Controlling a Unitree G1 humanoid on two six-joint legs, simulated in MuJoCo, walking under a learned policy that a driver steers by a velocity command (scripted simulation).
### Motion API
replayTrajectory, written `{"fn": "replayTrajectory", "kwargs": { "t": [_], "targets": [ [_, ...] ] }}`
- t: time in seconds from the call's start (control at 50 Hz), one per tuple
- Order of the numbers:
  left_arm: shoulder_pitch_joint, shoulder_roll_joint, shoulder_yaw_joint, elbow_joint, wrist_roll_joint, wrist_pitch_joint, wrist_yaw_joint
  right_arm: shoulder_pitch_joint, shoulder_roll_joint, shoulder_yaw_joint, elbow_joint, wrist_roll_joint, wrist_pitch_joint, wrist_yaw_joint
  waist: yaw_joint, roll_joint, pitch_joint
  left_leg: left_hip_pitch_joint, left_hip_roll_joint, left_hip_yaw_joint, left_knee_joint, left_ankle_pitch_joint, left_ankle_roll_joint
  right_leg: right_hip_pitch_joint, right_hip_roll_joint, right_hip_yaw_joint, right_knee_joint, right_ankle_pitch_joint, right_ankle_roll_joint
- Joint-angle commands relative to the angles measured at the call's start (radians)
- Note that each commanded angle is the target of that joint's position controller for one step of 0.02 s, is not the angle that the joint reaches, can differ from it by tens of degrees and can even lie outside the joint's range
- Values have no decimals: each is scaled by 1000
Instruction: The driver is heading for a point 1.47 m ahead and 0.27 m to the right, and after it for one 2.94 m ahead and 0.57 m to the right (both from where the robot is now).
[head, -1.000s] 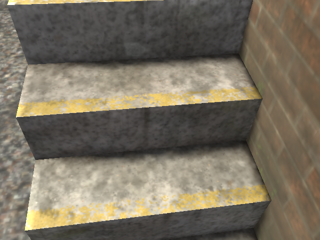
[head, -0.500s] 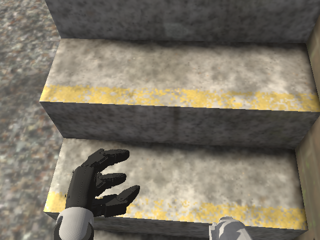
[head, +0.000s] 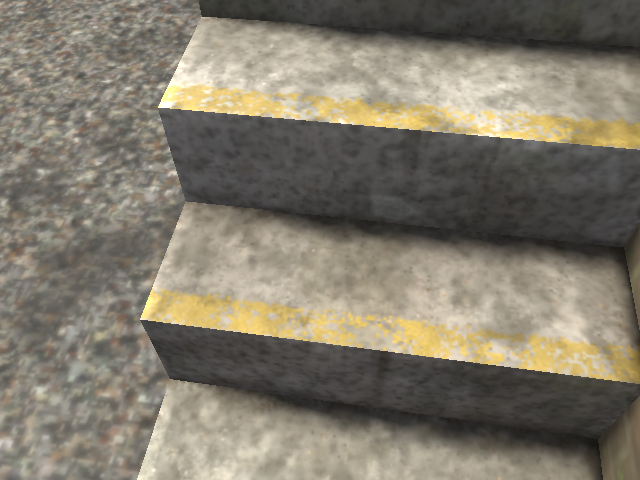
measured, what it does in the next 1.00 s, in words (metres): steps on the spot: right foot, then right foot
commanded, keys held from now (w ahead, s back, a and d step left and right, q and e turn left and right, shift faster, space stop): no key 0.54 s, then w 0.46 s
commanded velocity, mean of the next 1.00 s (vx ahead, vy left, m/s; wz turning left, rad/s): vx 0.14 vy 0.00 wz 0.02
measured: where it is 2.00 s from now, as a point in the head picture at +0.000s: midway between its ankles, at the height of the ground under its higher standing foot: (344, 369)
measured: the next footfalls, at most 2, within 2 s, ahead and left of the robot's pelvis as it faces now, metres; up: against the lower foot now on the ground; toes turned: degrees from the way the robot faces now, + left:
right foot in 0.32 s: -0.03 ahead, -0.14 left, +0.00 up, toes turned +9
right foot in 0.66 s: +0.10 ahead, -0.16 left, +0.00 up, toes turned +11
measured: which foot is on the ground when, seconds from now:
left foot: down 0.00-0.66, up 0.68-0.88, down 0.90-1.00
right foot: down 0.00-0.00, up 0.02-0.30, down 0.32-0.48, up 0.50-0.64, down 0.66-0.92, up 0.94-1.00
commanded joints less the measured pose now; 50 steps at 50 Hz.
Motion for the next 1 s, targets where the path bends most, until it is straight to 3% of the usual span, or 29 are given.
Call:
{"fn": "replayTrajectory", "kwargs": {
  "t": [0.02,0.04,0.06,0.08,0.14,0.16,0.24,0.32,0.38,0.4,0.44,0.46,0.48,0.5,0.56,0.58,0.62,0.64,0.68,0.7,0.74,0.76,0.82,0.88,0.9,0.92,0.94,0.96,1.0],
  "targets": [
    [-53,-5,-11,5,-73,-26,-20,318,-141,-47,71,-32,-19,-19,-61,221,-239,507,19,-144,-291,596,154,-210,130,107,409,-65,-56],
    [125,-17,4,14,-103,-20,-20,170,-145,-24,-25,-64,-22,-49,41,200,-358,366,272,-778,-550,92,333,-228,219,354,706,-15,1],
    [93,37,25,37,-92,-9,-23,97,-135,-16,-51,-36,-18,-66,55,65,-286,262,334,-797,-651,-333,336,-269,207,360,896,34,22],
    [-4,62,23,-4,-70,-3,-20,31,-105,0,-56,4,-25,-77,62,67,-147,213,301,-666,-636,-456,263,-365,187,346,797,72,24],
    [69,98,43,62,-21,8,-21,0,-31,22,-29,6,-51,-89,78,90,-68,52,193,-399,-518,-353,195,-253,222,355,768,332,32],
    [127,25,17,9,62,40,-52,-3,-52,24,-2,18,-76,-52,151,52,-24,-80,136,-322,-499,-320,165,-107,188,318,520,361,4],
    [163,40,37,29,18,60,-65,74,-67,3,23,0,-107,-57,87,165,-101,122,116,-285,-402,-175,235,-69,255,256,254,288,-29],
    [71,52,37,-12,-14,41,-61,116,-53,-7,-7,-42,-59,-100,26,217,-149,271,208,-484,-439,-154,241,-112,171,374,-176,-40,-62],
    [110,14,20,66,-15,7,-58,173,-93,-32,-8,-30,-7,-114,-12,91,-108,478,75,-276,-280,125,147,-40,186,240,-789,195,-66],
    [119,5,20,104,-8,-8,-45,198,-118,-53,-9,-15,2,-106,-40,-18,-108,550,0,-164,-158,258,121,8,197,178,-924,484,-51],
    [-4,68,33,121,-19,-34,-53,334,-73,-63,48,19,4,-67,-165,-439,-176,499,-130,97,-16,60,56,120,110,220,-575,1556,-142],
    [-105,38,23,80,-31,-41,-65,413,-53,-50,92,30,-24,-52,-212,-338,-189,504,-22,52,-386,74,89,114,148,209,-282,1448,-127],
    [-92,32,26,53,-44,-30,-67,330,-27,-33,112,10,-44,-37,-145,-78,-160,464,48,-78,-659,267,160,73,275,178,144,460,-75],
    [63,7,20,37,-33,-16,-61,119,-97,-33,71,-22,-53,-47,61,98,-174,346,164,-275,-535,472,208,50,252,279,318,199,-29],
    [216,40,31,60,3,18,-57,5,-33,9,19,-45,-69,-59,140,28,-85,15,219,-274,-664,-120,167,107,162,417,280,95,-26],
    [233,37,19,40,-9,27,-48,17,-53,13,29,-40,-57,-72,162,102,-31,50,163,-223,-732,-381,141,41,155,328,-106,-122,-49],
    [256,-2,-7,102,-23,36,-32,44,-72,10,47,-18,-33,-89,140,203,-14,7,141,-175,-708,-344,127,230,138,255,-520,67,-99],
    [295,12,-9,170,-23,29,-18,116,-41,8,75,4,-24,-70,88,72,-37,22,86,-106,-604,-391,119,230,273,125,-535,142,-91],
    [312,124,16,165,-33,10,-16,114,-31,7,42,47,-23,-28,85,-246,-53,-34,-37,52,-248,-198,43,67,26,600,-816,-337,-197],
    [225,214,48,112,-47,18,-14,135,-35,4,20,23,-32,-39,70,-314,16,24,-59,56,27,-99,33,-109,-67,832,-935,-583,-277],
    [106,194,50,117,-43,14,-22,168,-44,2,41,-17,-39,-42,18,-201,34,-23,-54,31,265,-126,-9,-152,-49,718,-894,-368,-303],
    [81,172,47,130,-31,9,-17,174,-27,12,39,13,-45,-34,2,-198,43,-52,-62,66,209,-152,-14,-98,42,555,-825,-203,-293],
    [265,70,29,213,-19,-9,-8,88,6,35,-5,24,-62,-32,69,-154,-46,-77,-50,56,-137,-188,20,194,96,498,-731,-35,-301],
    [312,110,42,197,-23,7,-4,163,-2,35,31,33,-57,-59,84,-138,-79,301,-121,125,-593,-76,79,61,89,501,-710,-98,-270],
    [257,138,49,183,-26,1,-11,236,-42,18,46,21,-52,-72,46,-176,-108,442,-91,87,-563,-46,97,-54,95,505,-651,-149,-255],
    [143,110,38,160,-33,-11,-28,374,-85,0,102,3,-56,-74,-46,-85,-164,681,30,-47,-499,4,113,-297,122,453,-442,-70,-239],
    [63,66,21,125,-58,-29,-46,388,-180,-27,84,-7,-56,-75,-89,160,-155,693,209,-316,-693,-321,101,-449,244,257,-185,109,-187],
    [136,92,31,157,-34,-45,-47,387,-202,-47,97,-8,-56,-76,-51,189,-199,605,326,-529,-804,-535,116,-414,227,234,137,182,-152],
    [195,81,41,202,16,-57,-43,259,-155,-31,115,-5,-67,-63,36,53,-119,433,295,-457,-767,-413,149,-489,223,281,667,269,-104]
  ]
}}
